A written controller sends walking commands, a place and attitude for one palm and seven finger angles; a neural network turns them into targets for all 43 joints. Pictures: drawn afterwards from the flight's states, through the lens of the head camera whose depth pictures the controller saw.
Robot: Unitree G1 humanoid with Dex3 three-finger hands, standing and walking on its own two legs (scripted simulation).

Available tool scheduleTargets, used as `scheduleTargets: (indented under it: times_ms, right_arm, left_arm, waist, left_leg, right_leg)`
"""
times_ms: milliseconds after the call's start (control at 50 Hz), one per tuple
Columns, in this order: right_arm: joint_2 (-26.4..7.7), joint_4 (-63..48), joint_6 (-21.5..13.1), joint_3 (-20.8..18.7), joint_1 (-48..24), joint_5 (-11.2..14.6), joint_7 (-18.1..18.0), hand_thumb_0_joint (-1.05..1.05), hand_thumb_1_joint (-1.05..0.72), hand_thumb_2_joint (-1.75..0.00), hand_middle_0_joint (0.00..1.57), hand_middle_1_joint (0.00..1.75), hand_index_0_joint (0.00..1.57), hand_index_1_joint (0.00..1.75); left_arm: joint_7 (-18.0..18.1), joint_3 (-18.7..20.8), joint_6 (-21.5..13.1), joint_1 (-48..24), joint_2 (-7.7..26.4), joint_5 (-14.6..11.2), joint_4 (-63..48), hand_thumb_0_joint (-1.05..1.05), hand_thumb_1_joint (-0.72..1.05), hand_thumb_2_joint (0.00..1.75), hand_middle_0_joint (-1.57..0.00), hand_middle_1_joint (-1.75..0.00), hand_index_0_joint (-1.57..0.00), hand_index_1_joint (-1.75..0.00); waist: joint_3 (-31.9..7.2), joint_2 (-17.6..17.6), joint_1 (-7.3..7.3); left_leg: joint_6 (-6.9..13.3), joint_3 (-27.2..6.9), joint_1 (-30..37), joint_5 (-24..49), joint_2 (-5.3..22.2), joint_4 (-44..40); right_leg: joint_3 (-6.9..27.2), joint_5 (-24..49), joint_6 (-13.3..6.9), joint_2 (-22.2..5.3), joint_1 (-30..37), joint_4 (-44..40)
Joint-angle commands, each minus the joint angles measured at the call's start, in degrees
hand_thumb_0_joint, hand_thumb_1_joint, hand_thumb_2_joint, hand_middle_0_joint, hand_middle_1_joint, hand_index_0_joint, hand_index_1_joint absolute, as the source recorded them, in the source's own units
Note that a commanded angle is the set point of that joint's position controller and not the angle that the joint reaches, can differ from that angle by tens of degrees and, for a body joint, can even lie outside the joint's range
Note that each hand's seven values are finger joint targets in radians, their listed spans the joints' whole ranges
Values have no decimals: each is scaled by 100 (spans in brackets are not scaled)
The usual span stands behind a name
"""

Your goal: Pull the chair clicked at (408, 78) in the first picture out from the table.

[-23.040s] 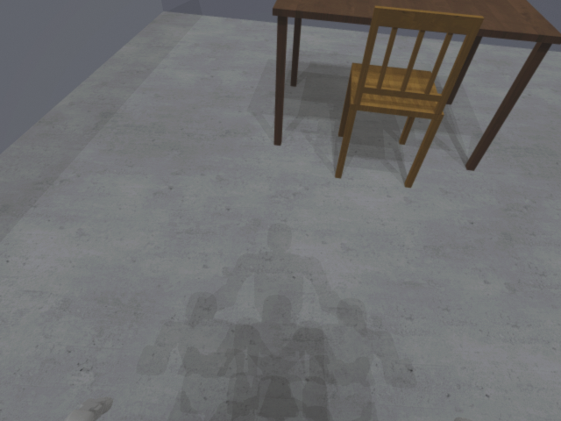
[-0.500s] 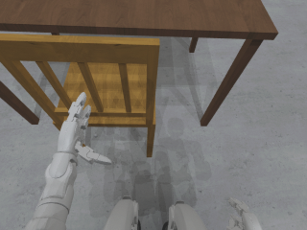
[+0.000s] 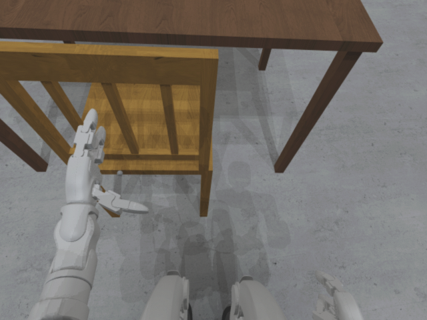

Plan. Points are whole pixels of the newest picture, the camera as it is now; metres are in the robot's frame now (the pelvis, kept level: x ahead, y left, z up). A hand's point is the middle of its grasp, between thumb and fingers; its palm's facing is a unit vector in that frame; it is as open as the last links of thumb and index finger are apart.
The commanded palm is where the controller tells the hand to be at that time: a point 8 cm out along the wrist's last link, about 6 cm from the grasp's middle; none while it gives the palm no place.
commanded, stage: push the fingers through the gap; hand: left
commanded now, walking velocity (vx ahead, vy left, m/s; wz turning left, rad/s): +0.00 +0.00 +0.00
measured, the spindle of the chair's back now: (123, 121) +0.51 +0.20 +0.00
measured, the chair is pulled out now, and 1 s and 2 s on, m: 0.00 0.00 0.00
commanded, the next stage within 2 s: hook a spindle and tug to test in 1.56 s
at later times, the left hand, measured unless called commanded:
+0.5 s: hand (120, 149) +0.42 +0.19 +0.02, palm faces +0.04 -1.00 -0.05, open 16.9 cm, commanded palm +0.40 +0.23 +0.03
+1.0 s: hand (123, 133) +0.46 +0.19 +0.03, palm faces +0.06 -1.00 -0.03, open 16.9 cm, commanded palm +0.44 +0.23 +0.02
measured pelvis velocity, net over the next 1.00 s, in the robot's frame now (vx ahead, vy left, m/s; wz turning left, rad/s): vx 0.00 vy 0.01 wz -0.02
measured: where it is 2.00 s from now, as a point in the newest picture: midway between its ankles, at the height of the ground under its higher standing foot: outside the picture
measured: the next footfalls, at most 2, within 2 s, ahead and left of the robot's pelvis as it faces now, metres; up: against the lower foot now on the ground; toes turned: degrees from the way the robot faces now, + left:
none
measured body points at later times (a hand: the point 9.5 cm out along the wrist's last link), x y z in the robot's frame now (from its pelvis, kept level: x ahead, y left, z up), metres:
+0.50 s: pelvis +0.00 +0.00 +0.00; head +0.12 +0.02 +0.43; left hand +0.41 +0.24 +0.03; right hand +0.10 -0.26 -0.11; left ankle +0.04 +0.08 -0.62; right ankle +0.02 -0.10 -0.62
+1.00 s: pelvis +0.00 +0.01 +0.00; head +0.13 +0.03 +0.43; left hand +0.45 +0.24 +0.03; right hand +0.07 -0.26 -0.12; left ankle +0.04 +0.08 -0.62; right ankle +0.02 -0.10 -0.62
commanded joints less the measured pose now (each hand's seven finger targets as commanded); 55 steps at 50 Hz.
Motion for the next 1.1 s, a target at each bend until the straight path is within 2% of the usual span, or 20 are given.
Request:
scheduleTargets:
  times_ms: [0,60,120,200,240,340,420,480,500,540,600,660,720,760,800,860,900,940,1000,1080]
  right_arm:
    - [-914,-513,-136,-280,247,29,-23,0,-90,-90,20,30,20,30]
    - [-990,-535,-128,-280,310,137,-69,0,-90,-90,20,30,20,30]
    - [-1038,-513,-149,-302,359,172,-140,0,-90,-90,20,30,20,30]
    - [-981,-416,-220,-291,420,58,-163,0,-90,-90,20,30,20,30]
    - [-961,-361,-232,-283,439,0,-125,0,-90,-90,20,30,20,30]
    - [-973,-364,-134,-298,578,-26,-1,0,-90,-90,20,30,20,30]
    - [-1039,-399,-22,-326,637,65,12,0,-90,-90,20,30,20,30]
    - [-1056,-339,-16,-333,691,82,-19,0,-90,-90,20,30,20,30]
    - [-1072,-311,-23,-338,707,73,-40,0,-90,-90,20,30,20,30]
    - [-1048,-301,-61,-337,715,23,-36,0,-90,-90,20,30,20,30]
    - [-1020,-204,-58,-342,785,-35,-4,0,-90,-90,20,30,20,30]
    - [-1024,-113,-16,-331,835,-51,33,0,-90,-90,20,30,20,30]
    - [-1073,-127,67,-311,860,-26,51,0,-90,-90,20,30,20,30]
    - [-1105,-154,100,-300,893,-28,37,0,-90,-90,20,30,20,30]
    - [-1084,-203,107,-308,887,-26,45,0,-90,-90,20,30,20,30]
    - [-1113,-185,108,-310,927,-56,39,0,-90,-90,20,30,20,30]
    - [-1073,-165,124,-316,958,-68,54,0,-90,-90,20,30,20,30]
    - [-1086,-87,156,-308,1002,-79,65,0,-90,-90,20,30,20,30]
    - [-1134,15,230,-302,1065,-85,67,0,-90,-90,20,30,20,30]
    - [-1141,-49,280,-272,1092,-108,69,0,-90,-90,20,30,20,30]
  left_arm:
    - [-125,231,-115,-1358,925,-87,-385,0,-50,30,-6,-8,-6,-8]
    - [-584,-278,259,-1704,464,-264,57,0,-50,30,-6,-8,-6,-8]
    - [-739,-22,311,-2222,777,-420,-88,0,-50,30,-6,-8,-6,-8]
    - [-437,770,-162,-2787,1558,-348,-423,0,-50,30,-6,-8,-6,-8]
    - [-240,882,-368,-2970,1721,-226,-441,0,-50,30,-6,-8,-6,-8]
    - [-261,634,-237,-2521,1375,-45,322,0,-50,30,-6,-8,-6,-8]
    - [-556,413,109,-2539,1162,-182,584,0,-50,30,-6,-8,-6,-8]
    - [-583,499,89,-3029,1245,-267,564,0,-50,30,-6,-8,-6,-8]
    - [-534,670,-2,-3220,1463,-260,473,0,-50,30,-6,-8,-6,-8]
    - [-425,661,-205,-3526,1484,-226,145,0,-50,30,-6,-8,-6,-8]
    - [-277,815,-412,-3493,1623,-134,181,0,-50,30,-6,-8,-6,-8]
    - [-265,695,-372,-3553,1518,26,749,0,-50,30,-6,-8,-6,-8]
    - [-341,711,-163,-3512,1515,44,1448,0,-50,30,-6,-8,-6,-8]
    - [-378,863,-139,-3846,1751,72,1518,0,-50,30,-6,-8,-6,-8]
    - [-416,762,-185,-4060,1603,-5,1349,0,-50,30,-6,-8,-6,-8]
    - [-408,993,-366,-4373,1937,-36,1060,0,-50,30,-6,-8,-6,-8]
    - [-399,865,-458,-4483,1821,6,976,0,-50,30,-6,-8,-6,-8]
    - [-362,765,-454,-4597,1770,99,1269,0,-50,30,-6,-8,-6,-8]
    - [-316,916,-353,-4629,1885,179,1952,0,-50,30,-6,-8,-6,-8]
    - [-319,1018,-381,-4998,2050,224,2069,0,-50,30,-6,-8,-6,-8]
  waist:
    - [-2044,221,-74]
    - [-1749,73,-250]
    - [-1961,59,-217]
    - [-2493,371,-58]
    - [-2575,667,-43]
    - [-2637,513,-111]
    - [-2442,361,-198]
    - [-2302,176,-295]
    - [-2356,174,-266]
    - [-2642,582,-255]
    - [-2838,596,-220]
    - [-2614,620,-304]
    - [-2196,284,-372]
    - [-2284,388,-352]
    - [-2536,443,-363]
    - [-2947,655,-326]
    - [-3032,734,-358]
    - [-2823,811,-462]
    - [-2338,492,-522]
    - [-2613,725,-485]
  left_leg:
    - [-231,-533,1768,1520,94,-993]
    - [-193,-577,1723,1232,108,-1099]
    - [-166,-557,1735,1263,99,-1056]
    - [-202,-518,1915,1706,84,-901]
    - [-244,-548,2049,1875,85,-843]
    - [-254,-520,2007,2189,102,-845]
    - [-231,-497,1918,1979,120,-944]
    - [-203,-544,1851,1850,135,-936]
    - [-204,-549,1850,1905,139,-917]
    - [-238,-580,2165,2142,139,-866]
    - [-290,-601,2400,2479,150,-834]
    - [-306,-633,2266,2299,167,-822]
    - [-240,-575,1751,1752,141,-875]
    - [-227,-574,1685,1677,133,-861]
    - [-221,-573,1883,1809,128,-848]
    - [-250,-622,2152,2149,150,-777]
    - [-268,-634,2300,2330,156,-760]
    - [-278,-673,2301,2227,175,-765]
    - [-243,-683,1881,1725,179,-795]
    - [-223,-647,1842,1722,148,-752]
  right_leg:
    - [480,1368,110,-39,854,-1046]
    - [450,1138,111,-57,717,-1246]
    - [510,1159,108,-73,845,-1298]
    - [550,1480,100,-56,967,-1081]
    - [522,1543,88,-42,785,-945]
    - [492,1876,94,-28,846,-876]
    - [495,1776,107,-25,886,-1064]
    - [482,1647,116,-16,802,-1105]
    - [493,1691,113,-18,832,-1068]
    - [480,1762,97,-15,657,-968]
    - [460,1955,97,4,693,-914]
    - [424,1744,97,4,413,-876]
    - [436,1443,104,7,457,-993]
    - [449,1381,92,-4,464,-960]
    - [468,1479,92,-3,530,-987]
    - [469,1682,82,17,537,-889]
    - [459,1778,86,23,520,-867]
    - [426,1619,84,39,261,-875]
    - [403,1242,97,37,102,-951]
    - [443,1245,80,26,184,-899]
